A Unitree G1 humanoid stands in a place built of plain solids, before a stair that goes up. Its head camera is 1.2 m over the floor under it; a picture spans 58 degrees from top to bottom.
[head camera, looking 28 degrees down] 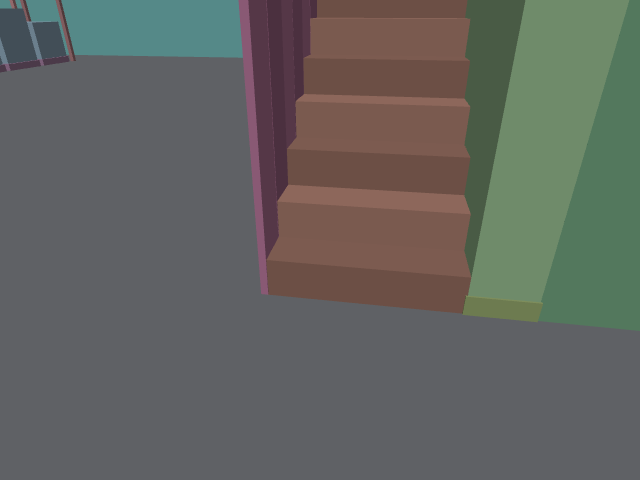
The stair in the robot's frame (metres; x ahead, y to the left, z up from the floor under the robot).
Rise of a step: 0.19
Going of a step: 0.23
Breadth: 0.90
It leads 9 degrees to the right of straight ahead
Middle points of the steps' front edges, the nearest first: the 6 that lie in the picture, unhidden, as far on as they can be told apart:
1.63 -0.20 0.19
1.85 -0.24 0.39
2.08 -0.28 0.58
2.31 -0.31 0.77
2.54 -0.35 0.96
2.77 -0.39 1.16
